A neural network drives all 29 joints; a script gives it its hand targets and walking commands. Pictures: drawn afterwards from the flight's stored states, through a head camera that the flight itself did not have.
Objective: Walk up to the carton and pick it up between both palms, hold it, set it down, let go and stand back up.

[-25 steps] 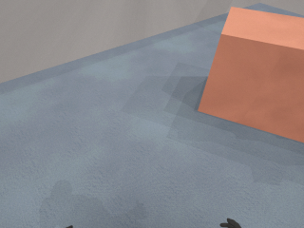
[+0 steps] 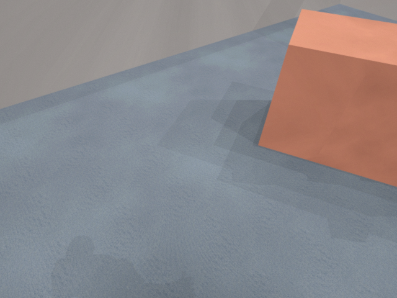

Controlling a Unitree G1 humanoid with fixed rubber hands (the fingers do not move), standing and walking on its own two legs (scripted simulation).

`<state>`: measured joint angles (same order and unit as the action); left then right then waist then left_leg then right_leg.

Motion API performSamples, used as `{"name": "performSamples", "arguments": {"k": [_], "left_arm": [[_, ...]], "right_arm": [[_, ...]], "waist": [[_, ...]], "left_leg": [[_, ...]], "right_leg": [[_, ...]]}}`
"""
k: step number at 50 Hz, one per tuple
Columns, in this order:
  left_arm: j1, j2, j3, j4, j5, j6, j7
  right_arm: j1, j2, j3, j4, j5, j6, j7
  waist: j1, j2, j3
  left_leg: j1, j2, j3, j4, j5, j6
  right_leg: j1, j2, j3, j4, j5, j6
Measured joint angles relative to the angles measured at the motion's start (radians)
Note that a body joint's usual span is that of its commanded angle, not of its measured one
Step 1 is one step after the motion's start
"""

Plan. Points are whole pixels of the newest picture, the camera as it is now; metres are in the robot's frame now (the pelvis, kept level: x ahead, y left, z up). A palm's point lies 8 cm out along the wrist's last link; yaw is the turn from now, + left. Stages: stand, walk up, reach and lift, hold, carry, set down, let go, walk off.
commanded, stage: stand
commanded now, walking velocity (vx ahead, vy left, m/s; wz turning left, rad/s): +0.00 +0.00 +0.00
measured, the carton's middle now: out of the picture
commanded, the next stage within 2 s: walk up in 1.84 s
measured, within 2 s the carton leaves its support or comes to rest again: neither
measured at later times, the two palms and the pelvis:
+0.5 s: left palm out of the picture +0.08 +0.25 -0.13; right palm out of the picture +0.06 -0.25 -0.12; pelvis -0.01 +0.00 +0.00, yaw +0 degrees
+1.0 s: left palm out of the picture +0.04 +0.25 -0.12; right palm out of the picture +0.04 -0.25 -0.12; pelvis -0.03 +0.00 +0.01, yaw +0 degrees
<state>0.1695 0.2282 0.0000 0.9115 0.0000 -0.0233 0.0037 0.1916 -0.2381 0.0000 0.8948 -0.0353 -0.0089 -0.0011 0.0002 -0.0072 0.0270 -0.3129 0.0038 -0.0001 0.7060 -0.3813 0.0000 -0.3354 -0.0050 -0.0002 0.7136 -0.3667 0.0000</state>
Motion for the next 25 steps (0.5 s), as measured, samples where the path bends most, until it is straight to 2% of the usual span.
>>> {"name": "performSamples", "arguments": {"k": [25], "left_arm": [[-0.036,0.001,0.000,0.114,0.000,0.000,0.000]], "right_arm": [[-0.005,-0.004,0.000,0.112,0.010,-0.003,-0.002]], "waist": [[0.000,0.001,0.000]], "left_leg": [[0.000,0.000,0.000,-0.027,0.030,0.000]], "right_leg": [[0.004,0.000,0.000,-0.036,0.034,0.000]]}}
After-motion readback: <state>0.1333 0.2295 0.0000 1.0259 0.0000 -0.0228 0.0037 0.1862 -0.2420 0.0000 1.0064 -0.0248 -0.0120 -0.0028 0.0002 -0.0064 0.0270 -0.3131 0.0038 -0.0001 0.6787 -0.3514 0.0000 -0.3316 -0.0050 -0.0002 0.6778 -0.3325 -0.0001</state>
